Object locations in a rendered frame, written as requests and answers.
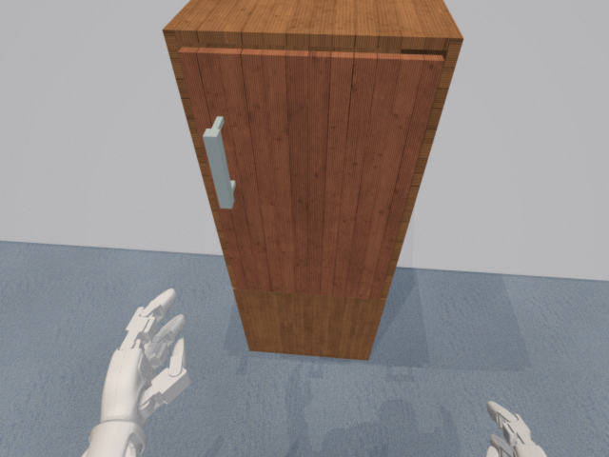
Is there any left robot forearm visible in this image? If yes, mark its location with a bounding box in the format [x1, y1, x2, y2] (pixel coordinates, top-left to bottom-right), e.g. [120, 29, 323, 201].
[81, 419, 147, 457]

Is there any robot left hand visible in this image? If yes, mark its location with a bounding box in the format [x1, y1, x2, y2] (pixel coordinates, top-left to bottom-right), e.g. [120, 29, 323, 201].
[100, 288, 190, 429]

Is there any robot right hand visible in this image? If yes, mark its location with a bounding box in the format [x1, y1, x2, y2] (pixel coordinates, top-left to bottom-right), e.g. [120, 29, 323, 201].
[486, 401, 547, 457]

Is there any handle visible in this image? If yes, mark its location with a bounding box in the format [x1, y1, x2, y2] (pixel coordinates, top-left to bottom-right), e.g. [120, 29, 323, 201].
[203, 116, 236, 209]

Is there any cupboard door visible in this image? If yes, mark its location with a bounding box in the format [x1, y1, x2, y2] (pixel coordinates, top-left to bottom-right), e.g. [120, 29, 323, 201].
[178, 47, 444, 299]

